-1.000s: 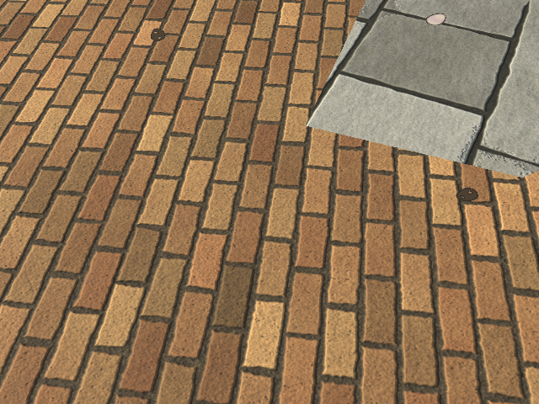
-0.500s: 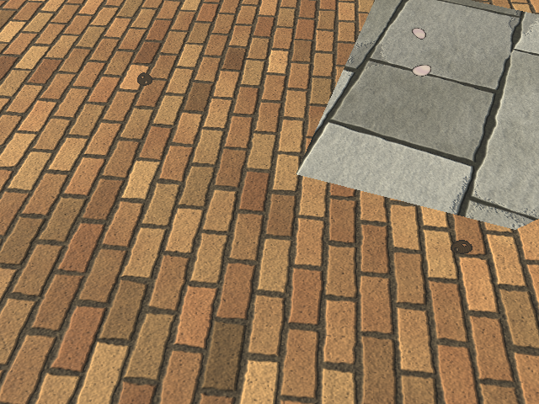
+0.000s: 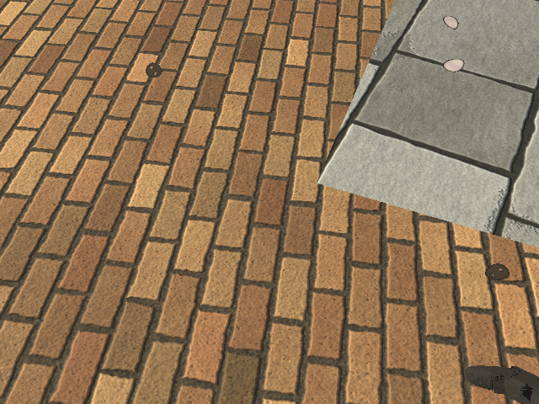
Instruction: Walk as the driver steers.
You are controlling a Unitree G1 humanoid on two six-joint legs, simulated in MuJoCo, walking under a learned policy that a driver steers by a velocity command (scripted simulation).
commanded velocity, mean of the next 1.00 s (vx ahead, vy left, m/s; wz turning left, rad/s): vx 0.27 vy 0.00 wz -0.36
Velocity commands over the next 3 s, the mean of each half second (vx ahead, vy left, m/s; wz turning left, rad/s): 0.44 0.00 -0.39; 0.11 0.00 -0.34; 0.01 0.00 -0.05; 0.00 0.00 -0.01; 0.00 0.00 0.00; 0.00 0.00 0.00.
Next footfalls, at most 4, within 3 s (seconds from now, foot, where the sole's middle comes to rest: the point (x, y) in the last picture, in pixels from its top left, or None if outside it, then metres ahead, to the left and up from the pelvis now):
0.52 right None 0.39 -0.17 -0.75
0.96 left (275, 396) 0.48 0.04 -0.75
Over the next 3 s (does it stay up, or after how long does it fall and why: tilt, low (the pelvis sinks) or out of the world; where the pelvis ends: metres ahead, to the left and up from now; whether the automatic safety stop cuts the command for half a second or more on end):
stays up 0.40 -0.04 0.02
